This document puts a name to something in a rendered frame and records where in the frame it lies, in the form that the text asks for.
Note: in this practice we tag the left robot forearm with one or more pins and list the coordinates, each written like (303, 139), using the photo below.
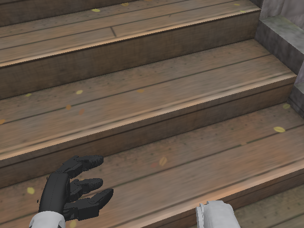
(47, 219)

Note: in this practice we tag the right robot thigh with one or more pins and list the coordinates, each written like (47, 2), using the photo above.
(216, 214)

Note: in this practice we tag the robot left hand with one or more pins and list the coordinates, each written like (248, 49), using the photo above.
(59, 193)

